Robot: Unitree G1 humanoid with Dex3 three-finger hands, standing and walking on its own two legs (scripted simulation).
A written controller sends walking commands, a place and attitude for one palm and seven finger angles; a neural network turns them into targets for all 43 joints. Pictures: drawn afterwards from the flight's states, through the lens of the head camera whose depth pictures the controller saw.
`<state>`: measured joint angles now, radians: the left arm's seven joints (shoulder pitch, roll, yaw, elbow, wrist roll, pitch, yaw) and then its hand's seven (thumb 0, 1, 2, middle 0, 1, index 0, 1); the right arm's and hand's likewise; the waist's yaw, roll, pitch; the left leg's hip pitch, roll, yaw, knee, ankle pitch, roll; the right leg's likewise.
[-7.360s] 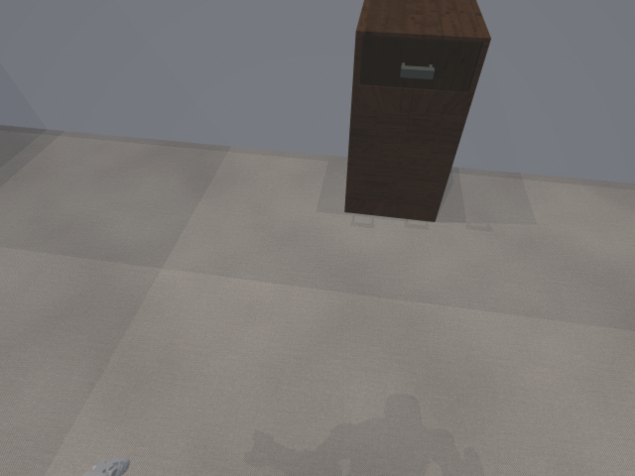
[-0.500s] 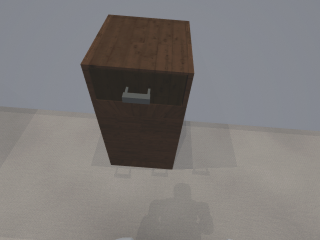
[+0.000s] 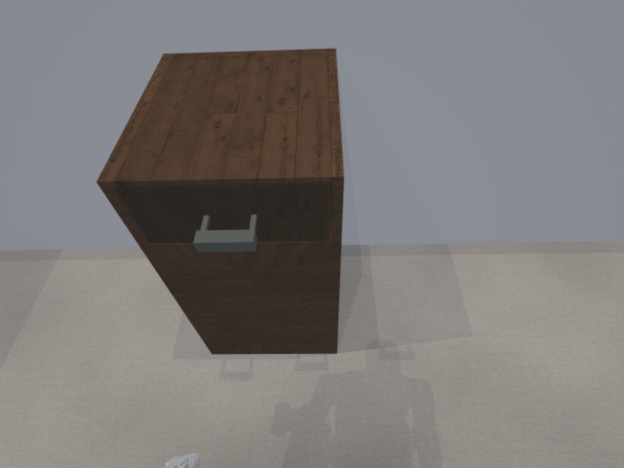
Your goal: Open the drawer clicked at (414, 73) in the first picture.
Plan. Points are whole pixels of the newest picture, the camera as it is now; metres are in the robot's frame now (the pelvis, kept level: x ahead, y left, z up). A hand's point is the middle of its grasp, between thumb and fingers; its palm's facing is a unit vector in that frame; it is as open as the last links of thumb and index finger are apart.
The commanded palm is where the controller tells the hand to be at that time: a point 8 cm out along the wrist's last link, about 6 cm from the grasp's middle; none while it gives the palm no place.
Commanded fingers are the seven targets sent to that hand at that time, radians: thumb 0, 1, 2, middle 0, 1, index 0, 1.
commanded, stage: come to a stop and stand still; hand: left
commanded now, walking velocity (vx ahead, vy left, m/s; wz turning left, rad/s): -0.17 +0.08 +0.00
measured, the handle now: (228, 230) +0.51 +0.17 -0.06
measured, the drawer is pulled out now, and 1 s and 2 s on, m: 0.00 0.00 0.00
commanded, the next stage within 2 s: look again from close up in 1.04 s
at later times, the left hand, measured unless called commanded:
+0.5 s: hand out of the picture -0.04 +0.23 -0.17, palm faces +0.01 -0.97 -0.25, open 7.4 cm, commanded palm none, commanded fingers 0.00 0.90 0.90 -0.20 -0.30 -0.20 -0.30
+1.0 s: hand out of the picture -0.06 +0.17 -0.17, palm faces +0.00 -0.99 -0.17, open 7.4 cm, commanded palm none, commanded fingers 0.00 0.90 0.90 -0.20 -0.30 -0.20 -0.30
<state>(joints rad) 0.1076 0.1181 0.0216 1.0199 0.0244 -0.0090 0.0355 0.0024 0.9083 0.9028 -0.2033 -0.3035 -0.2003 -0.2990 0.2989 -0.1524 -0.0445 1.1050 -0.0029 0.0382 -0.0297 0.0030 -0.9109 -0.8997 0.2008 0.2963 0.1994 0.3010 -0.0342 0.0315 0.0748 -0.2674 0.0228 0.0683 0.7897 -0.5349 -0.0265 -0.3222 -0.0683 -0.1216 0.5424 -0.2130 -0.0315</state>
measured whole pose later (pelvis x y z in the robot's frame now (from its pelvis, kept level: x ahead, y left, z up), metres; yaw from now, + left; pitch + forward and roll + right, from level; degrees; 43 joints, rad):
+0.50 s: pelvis -0.04 +0.04 +0.00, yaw -2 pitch +0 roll +2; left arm 0.28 0.19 0.03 1.10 0.02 0.03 0.04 0.01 0.91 0.90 -0.20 -0.30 -0.20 -0.30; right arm 0.19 -0.16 -0.02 1.04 -0.01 0.01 -0.02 0.00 -0.92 -0.90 0.20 0.30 0.20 0.30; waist 0.02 -0.03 0.01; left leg -0.23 -0.02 0.11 0.44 -0.21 0.03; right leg -0.17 -0.05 -0.02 0.50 -0.32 0.02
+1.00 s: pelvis -0.06 +0.02 +0.01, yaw -2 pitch -1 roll +1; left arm 0.31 0.11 0.00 1.15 0.01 0.00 0.04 0.01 0.91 0.90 -0.20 -0.30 -0.20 -0.30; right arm 0.36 -0.12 0.00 1.18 -0.01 0.02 -0.03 0.00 -0.91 -0.90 0.20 0.30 0.20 0.30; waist -0.02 0.00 0.02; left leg -0.21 0.04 0.08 0.39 -0.16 -0.01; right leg -0.13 0.01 -0.05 0.42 -0.27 -0.04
